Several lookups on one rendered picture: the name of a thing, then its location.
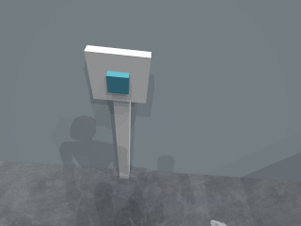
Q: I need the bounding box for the panel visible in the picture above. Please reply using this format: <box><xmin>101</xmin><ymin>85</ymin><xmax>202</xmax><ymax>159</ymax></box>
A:
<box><xmin>84</xmin><ymin>45</ymin><xmax>151</xmax><ymax>179</ymax></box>

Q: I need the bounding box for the button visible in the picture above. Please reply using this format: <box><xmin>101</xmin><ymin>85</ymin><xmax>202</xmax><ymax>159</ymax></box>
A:
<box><xmin>106</xmin><ymin>71</ymin><xmax>130</xmax><ymax>95</ymax></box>

